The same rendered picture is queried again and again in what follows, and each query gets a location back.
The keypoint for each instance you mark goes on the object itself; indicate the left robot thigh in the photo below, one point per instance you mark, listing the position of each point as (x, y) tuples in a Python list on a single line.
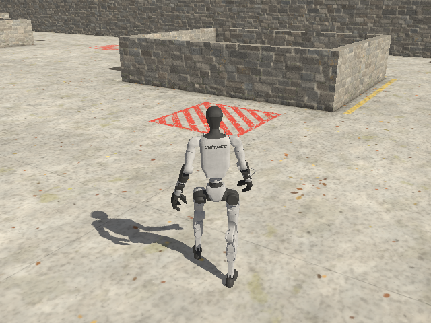
[(199, 199)]

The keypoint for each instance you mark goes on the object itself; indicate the left robot upper arm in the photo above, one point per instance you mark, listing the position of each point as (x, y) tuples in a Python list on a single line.
[(190, 154)]

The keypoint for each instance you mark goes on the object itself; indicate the robot right forearm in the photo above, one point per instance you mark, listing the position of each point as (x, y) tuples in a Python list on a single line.
[(246, 173)]

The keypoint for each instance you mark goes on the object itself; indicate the robot left hand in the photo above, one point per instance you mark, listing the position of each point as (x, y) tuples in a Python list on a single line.
[(175, 202)]

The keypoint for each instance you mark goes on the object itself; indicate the robot left forearm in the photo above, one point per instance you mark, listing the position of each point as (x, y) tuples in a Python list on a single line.
[(182, 180)]

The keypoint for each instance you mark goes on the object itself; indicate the right robot upper arm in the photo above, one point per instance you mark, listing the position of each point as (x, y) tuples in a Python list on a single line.
[(239, 151)]

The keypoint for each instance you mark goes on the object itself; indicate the humanoid robot torso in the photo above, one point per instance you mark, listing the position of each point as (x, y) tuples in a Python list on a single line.
[(215, 162)]

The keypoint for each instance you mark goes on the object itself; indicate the robot right hand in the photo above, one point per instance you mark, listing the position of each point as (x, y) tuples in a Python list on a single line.
[(249, 185)]

